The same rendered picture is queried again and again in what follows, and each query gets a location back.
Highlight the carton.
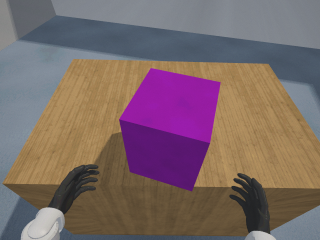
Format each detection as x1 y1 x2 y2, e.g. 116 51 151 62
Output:
119 68 221 191

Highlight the right robot forearm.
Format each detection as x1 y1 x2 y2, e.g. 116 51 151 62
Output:
245 230 276 240

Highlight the pedestal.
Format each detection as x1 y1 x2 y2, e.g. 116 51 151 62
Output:
2 59 320 237

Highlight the left robot forearm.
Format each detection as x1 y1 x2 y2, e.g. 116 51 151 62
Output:
20 207 65 240

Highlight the right robot hand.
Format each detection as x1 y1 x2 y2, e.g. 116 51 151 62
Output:
229 173 271 234

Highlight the left robot hand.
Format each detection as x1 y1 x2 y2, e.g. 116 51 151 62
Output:
48 164 100 215

